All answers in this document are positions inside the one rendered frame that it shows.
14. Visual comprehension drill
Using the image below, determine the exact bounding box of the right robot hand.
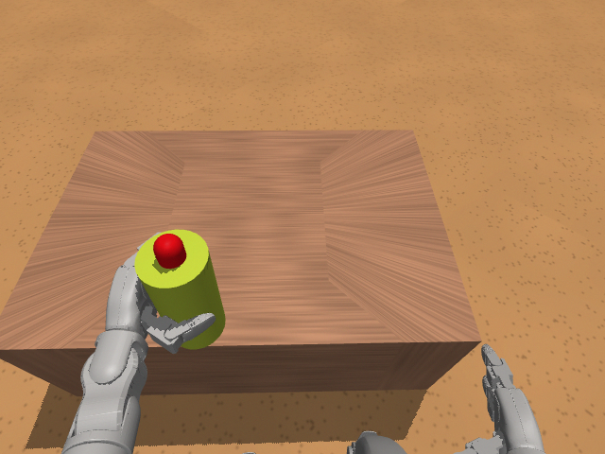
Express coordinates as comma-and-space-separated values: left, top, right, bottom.
454, 344, 545, 454

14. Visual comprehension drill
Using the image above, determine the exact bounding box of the left robot arm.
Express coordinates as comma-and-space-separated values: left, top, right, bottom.
61, 329, 148, 454

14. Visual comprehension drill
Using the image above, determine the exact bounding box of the bottle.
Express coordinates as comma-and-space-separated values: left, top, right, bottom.
134, 230, 226, 349

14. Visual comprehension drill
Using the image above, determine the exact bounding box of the left robot hand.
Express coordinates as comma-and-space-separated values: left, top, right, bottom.
105, 232, 216, 354

